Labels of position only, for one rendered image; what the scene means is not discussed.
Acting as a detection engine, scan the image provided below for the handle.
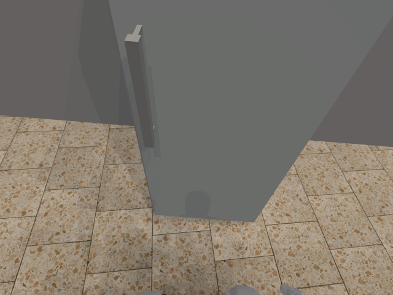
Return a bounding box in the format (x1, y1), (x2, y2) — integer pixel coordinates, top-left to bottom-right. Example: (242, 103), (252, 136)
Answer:
(124, 25), (155, 148)

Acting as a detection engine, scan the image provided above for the fridge door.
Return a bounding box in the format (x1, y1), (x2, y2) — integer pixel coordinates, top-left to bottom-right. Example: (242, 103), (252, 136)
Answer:
(108, 0), (393, 222)

